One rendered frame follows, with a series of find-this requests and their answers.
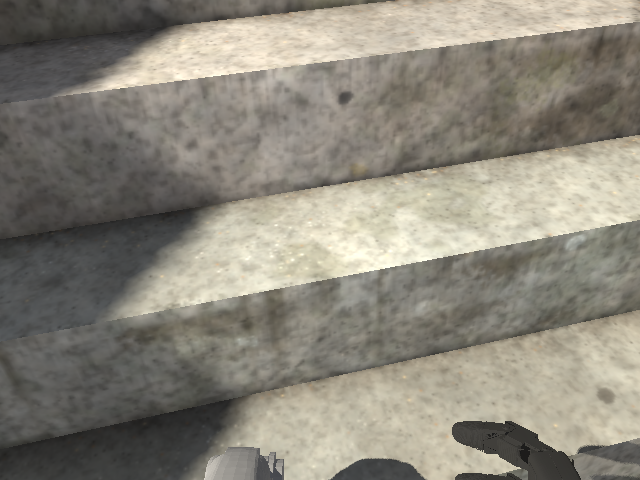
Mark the robot left thigh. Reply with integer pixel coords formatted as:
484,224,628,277
205,447,284,480

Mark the robot right hand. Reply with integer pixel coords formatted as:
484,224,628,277
452,421,581,480

